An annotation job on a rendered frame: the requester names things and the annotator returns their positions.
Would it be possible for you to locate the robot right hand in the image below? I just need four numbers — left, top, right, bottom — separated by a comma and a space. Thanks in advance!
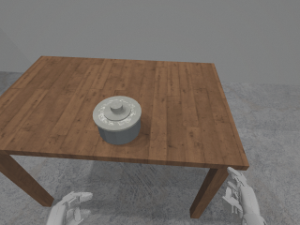
222, 167, 261, 218

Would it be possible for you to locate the knob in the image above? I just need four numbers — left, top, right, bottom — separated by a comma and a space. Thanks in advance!
110, 100, 123, 113

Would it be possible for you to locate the lid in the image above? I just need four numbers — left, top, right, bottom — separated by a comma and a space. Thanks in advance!
93, 96, 142, 132

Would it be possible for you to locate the table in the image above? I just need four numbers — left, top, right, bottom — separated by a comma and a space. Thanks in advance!
0, 55, 249, 219

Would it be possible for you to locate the robot right forearm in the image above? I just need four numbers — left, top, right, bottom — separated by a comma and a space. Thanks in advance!
241, 213, 267, 225

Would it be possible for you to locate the robot left hand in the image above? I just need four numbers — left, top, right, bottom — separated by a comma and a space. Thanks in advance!
45, 191, 93, 225

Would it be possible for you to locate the pot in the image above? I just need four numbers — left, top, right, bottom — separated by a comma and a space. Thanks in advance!
97, 119, 141, 145

